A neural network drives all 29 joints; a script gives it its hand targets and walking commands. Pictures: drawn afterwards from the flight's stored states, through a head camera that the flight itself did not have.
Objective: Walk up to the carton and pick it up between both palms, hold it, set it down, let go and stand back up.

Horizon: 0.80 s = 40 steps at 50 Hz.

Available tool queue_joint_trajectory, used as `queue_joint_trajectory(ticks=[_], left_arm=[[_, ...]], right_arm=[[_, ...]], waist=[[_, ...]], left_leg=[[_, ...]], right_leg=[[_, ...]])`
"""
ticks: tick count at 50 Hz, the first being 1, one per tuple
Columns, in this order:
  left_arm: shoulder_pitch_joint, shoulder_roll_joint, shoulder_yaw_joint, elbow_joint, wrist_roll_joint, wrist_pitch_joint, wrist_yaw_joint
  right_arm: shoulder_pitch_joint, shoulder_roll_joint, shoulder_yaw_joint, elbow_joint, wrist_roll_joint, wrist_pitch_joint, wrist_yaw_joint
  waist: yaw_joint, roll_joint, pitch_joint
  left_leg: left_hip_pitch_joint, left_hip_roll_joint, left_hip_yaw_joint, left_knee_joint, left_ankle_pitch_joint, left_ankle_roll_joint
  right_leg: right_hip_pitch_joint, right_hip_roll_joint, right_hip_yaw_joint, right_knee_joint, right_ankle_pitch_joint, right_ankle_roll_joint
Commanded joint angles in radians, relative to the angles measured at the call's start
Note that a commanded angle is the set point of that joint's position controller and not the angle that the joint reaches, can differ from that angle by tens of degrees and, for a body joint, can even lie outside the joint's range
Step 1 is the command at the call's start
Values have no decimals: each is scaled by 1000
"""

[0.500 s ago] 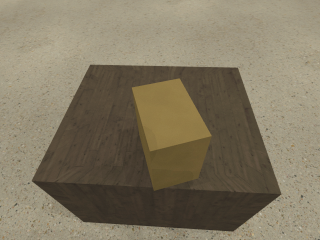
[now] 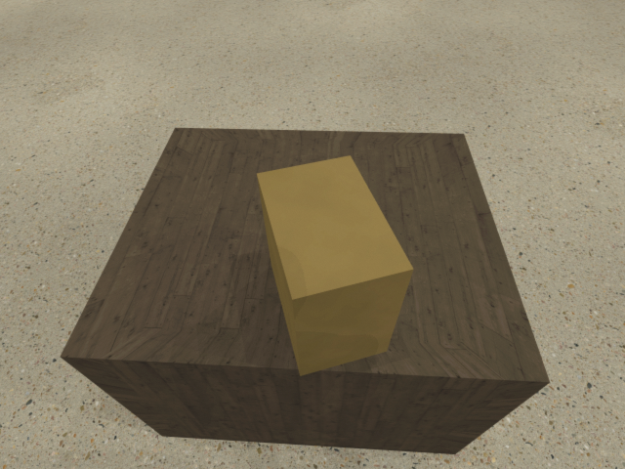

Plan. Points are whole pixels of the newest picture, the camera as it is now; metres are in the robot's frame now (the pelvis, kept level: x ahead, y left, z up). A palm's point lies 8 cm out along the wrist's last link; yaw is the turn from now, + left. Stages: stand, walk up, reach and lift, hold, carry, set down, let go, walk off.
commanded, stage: stand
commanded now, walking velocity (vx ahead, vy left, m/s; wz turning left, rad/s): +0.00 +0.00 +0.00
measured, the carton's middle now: (324, 267) +0.43 +0.01 -0.06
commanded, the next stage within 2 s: none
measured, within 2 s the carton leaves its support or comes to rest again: neither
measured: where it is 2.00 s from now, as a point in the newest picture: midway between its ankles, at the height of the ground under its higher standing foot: outside the picture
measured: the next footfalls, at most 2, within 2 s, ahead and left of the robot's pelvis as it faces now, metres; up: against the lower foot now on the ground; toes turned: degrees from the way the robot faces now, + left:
none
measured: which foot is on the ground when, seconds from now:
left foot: down 0.00-1.00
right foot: down 0.00-1.00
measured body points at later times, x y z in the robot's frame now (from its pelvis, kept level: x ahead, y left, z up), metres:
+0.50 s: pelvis +0.00 +0.00 +0.00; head +0.00 +0.00 +0.45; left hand -0.02 +0.23 -0.16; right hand -0.02 -0.23 -0.15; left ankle -0.01 +0.10 -0.74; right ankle +0.00 -0.12 -0.74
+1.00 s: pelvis +0.00 +0.00 +0.00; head +0.01 +0.00 +0.45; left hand -0.02 +0.22 -0.16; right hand -0.01 -0.23 -0.16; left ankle -0.01 +0.10 -0.74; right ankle +0.00 -0.12 -0.74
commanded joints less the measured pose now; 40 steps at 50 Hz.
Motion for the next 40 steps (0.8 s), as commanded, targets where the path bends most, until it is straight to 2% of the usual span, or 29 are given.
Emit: queue_joint_trajectory(ticks=[1, 31, 34, 40], left_arm=[[75, 95, 15, -12, 1, -5, 4], [92, 84, 17, 0, 0, -8, 4], [101, 88, 17, 2, -1, -8, 5], [92, 84, 16, 9, -1, -8, 6]], right_arm=[[86, -92, -18, -13, 0, -7, -5], [82, -79, -19, 7, 0, -7, -4], [87, -89, -22, 11, 0, -8, -6], [83, -78, -18, 18, 1, -8, -6]], waist=[[-1, 10, 66], [-1, 12, 89], [2, -10, 63], [2, 8, 73]], left_leg=[[-41, 124, -110, -85, 111, -3], [-60, 122, -107, -84, 76, -9], [-39, 123, -107, -80, 94, -9], [-39, 124, -106, -82, 109, -9]], right_leg=[[-21, -97, 99, -69, 107, -12], [-40, -94, 103, -80, 74, -6], [-37, -90, 98, -76, 84, -6], [-33, -93, 102, -70, 100, -7]])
